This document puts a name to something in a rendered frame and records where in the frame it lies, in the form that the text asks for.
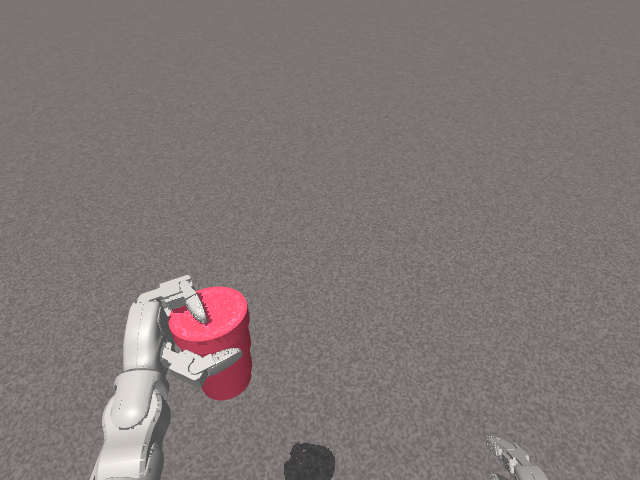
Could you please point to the right robot hand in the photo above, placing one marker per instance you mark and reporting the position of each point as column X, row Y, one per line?
column 514, row 459

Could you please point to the cup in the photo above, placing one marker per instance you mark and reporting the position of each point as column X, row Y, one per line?
column 227, row 327

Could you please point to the left robot hand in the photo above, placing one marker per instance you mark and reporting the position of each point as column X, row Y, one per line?
column 148, row 342

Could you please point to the left robot arm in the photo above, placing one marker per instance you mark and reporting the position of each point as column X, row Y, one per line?
column 134, row 422

